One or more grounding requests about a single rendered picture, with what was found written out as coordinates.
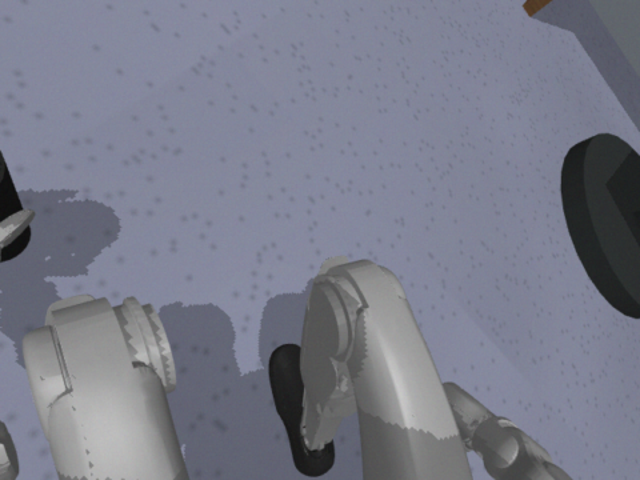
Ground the left robot arm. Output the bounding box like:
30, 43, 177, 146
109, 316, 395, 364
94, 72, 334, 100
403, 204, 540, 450
0, 421, 19, 480

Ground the right robot arm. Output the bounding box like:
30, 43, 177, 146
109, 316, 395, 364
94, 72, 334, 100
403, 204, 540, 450
471, 416, 573, 480

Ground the office chair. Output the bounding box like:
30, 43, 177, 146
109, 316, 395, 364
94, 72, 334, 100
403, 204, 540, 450
561, 133, 640, 319

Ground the bottle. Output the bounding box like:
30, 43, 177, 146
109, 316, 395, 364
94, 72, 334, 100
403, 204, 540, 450
0, 150, 31, 262

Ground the right robot hand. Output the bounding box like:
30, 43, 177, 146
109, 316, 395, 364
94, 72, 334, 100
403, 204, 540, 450
442, 382, 496, 454

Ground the left robot hand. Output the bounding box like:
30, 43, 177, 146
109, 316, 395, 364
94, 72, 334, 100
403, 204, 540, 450
0, 209, 35, 261

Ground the right robot foot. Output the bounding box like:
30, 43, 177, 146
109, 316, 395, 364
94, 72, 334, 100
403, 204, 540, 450
269, 344, 335, 477

